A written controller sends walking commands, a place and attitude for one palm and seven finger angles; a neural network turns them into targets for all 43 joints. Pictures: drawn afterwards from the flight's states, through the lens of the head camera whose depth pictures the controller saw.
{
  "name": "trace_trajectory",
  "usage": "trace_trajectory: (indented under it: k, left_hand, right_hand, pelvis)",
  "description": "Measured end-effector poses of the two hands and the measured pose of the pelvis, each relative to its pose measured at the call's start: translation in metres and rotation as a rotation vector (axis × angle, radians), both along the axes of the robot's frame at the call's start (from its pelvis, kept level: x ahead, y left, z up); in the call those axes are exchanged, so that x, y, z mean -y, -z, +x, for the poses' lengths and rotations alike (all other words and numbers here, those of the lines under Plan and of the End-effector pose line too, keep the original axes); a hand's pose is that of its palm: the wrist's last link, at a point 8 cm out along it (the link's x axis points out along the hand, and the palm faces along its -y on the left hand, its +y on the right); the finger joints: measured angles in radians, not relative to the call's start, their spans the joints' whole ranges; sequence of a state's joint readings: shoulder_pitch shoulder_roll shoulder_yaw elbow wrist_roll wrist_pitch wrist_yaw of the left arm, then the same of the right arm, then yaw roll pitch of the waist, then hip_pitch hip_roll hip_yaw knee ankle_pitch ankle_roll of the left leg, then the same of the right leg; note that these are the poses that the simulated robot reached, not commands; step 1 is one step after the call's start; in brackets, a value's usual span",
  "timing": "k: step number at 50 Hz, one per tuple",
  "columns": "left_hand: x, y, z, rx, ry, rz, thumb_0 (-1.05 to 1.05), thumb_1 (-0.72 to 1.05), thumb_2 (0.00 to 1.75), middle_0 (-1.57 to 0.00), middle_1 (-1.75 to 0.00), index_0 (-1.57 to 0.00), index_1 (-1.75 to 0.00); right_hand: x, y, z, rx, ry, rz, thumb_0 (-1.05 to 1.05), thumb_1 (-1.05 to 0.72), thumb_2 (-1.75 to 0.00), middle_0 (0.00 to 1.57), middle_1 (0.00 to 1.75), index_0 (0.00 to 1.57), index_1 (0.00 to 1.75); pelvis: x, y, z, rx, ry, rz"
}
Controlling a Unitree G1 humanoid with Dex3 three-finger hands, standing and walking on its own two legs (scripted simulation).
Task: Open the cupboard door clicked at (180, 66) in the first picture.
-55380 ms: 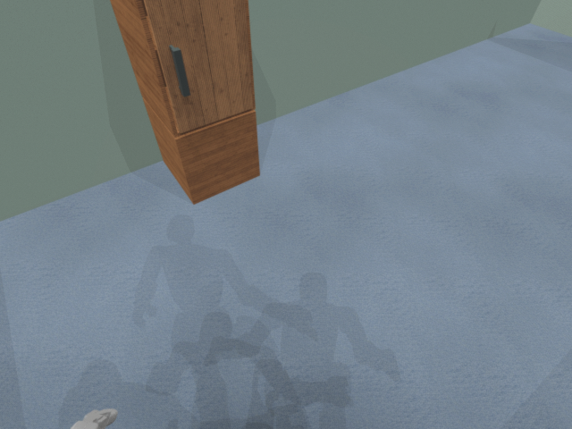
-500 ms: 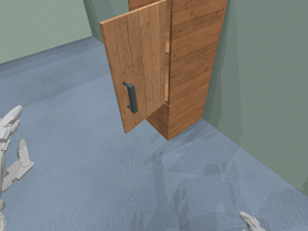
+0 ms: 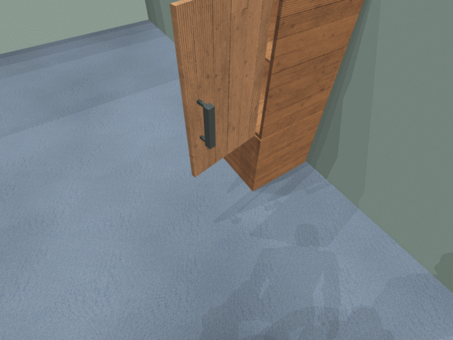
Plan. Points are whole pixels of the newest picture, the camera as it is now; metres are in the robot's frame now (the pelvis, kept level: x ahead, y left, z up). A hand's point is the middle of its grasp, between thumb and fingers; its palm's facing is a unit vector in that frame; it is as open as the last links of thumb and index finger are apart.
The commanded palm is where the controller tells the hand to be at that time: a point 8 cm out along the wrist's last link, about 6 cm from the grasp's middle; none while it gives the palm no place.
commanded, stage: let the arm hang, fingers relaxed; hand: left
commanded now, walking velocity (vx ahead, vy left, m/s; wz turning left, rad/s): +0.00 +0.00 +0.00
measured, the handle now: (205, 124) +0.71 +0.12 -0.09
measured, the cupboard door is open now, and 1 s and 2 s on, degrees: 100 100 100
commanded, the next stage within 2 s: look to check the result in 0.56 s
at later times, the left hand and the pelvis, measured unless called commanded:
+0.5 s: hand out of the picture +0.03 +0.21 -0.17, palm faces -0.02 -0.98 -0.22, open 7.4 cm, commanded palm none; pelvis -0.02 +0.03 +0.01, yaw -1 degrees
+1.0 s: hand out of the picture +0.02 +0.24 -0.16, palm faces -0.03 -0.96 -0.26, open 7.4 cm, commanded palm none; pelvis -0.01 +0.03 +0.01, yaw -1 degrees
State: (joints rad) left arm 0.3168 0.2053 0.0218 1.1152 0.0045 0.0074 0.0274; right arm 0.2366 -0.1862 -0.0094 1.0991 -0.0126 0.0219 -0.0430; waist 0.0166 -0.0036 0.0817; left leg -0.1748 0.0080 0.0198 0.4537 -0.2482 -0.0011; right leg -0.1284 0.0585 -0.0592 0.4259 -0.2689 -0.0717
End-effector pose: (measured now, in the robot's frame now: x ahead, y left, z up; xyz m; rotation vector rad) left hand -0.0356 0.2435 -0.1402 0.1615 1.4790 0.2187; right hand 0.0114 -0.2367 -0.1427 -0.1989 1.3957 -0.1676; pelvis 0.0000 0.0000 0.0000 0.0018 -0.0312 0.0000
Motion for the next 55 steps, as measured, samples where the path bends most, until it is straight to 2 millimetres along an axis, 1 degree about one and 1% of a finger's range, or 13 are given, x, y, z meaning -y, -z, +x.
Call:
trace_trajectory:
  k: [4,13,18,23,31,37,43,48,55]
  left_hand:
    - [-0.003,-0.002,0.007,0.014,0.026,-0.011,0.0,0.92,0.9,-0.2,-0.3,-0.2,-0.3]
    - [-0.008,-0.004,0.046,0.133,0.08,-0.023,0.01,0.91,0.9,-0.2,-0.3,-0.2,-0.3]
    - [-0.01,-0.006,0.06,0.172,0.101,-0.023,0.01,0.9,0.9,-0.2,-0.3,-0.2,-0.3]
    - [-0.014,-0.006,0.061,0.174,0.107,-0.021,0.01,0.9,0.9,-0.2,-0.3,-0.2,-0.3]
    - [-0.022,-0.005,0.047,0.126,0.098,-0.015,0.01,0.9,0.9,-0.2,-0.3,-0.2,-0.3]
    - [-0.03,-0.006,0.037,0.095,0.09,-0.005,0.01,0.9,0.9,-0.2,-0.3,-0.2,-0.3]
    - [-0.037,-0.007,0.037,0.088,0.092,0.008,0.01,0.9,0.9,-0.2,-0.3,-0.2,-0.3]
    - [-0.042,-0.009,0.045,0.103,0.101,0.019,0.01,0.9,0.9,-0.2,-0.3,-0.2,-0.3]
    - [-0.049,-0.014,0.066,0.145,0.117,0.038,0.01,0.9,0.9,-0.2,-0.3,-0.2,-0.3]
  right_hand:
    - [-0.005,-0.001,-0.01,-0.003,0.009,0.003,0.0,-0.9,-0.9,0.2,0.3,0.2,0.3]
    - [-0.024,0.0,-0.023,0.011,0.016,0.035,0.0,-0.9,-0.9,0.2,0.3,0.2,0.3]
    - [-0.032,0.001,-0.03,0.012,0.03,0.047,0.0,-0.9,-0.9,0.2,0.3,0.2,0.3]
    - [-0.038,0.002,-0.038,0.0,0.042,0.051,0.0,-0.9,-0.9,0.2,0.3,0.2,0.3]
    - [-0.036,0.0,-0.044,-0.023,0.046,0.037,0.0,-0.9,-0.9,0.2,0.3,0.2,0.3]
    - [-0.027,-0.003,-0.037,-0.016,0.037,0.014,0.0,-0.9,-0.9,0.2,0.3,0.2,0.3]
    - [-0.017,-0.006,-0.02,0.015,0.021,-0.01,0.0,-0.9,-0.9,0.2,0.3,0.2,0.3]
    - [-0.01,-0.009,-0.004,0.048,0.007,-0.025,0.0,-0.9,-0.9,0.2,0.3,0.2,0.3]
    - [-0.001,-0.013,0.017,0.087,-0.013,-0.039,0.0,-0.9,-0.9,0.2,0.3,0.2,0.3]
  pelvis:
    - [-0.006,-0.003,-0.005,0.009,0.006,0.001]
    - [-0.017,-0.006,-0.014,0.011,0.013,0.002]
    - [-0.021,-0.006,-0.015,0.011,0.018,0.003]
    - [-0.024,-0.006,-0.016,0.01,0.02,0.004]
    - [-0.028,-0.006,-0.016,0.007,0.021,0.003]
    - [-0.03,-0.006,-0.015,0.007,0.02,0.003]
    - [-0.03,-0.006,-0.014,0.007,0.02,0.002]
    - [-0.03,-0.007,-0.013,0.005,0.02,0.002]
    - [-0.029,-0.008,-0.009,0.001,0.018,0.003]
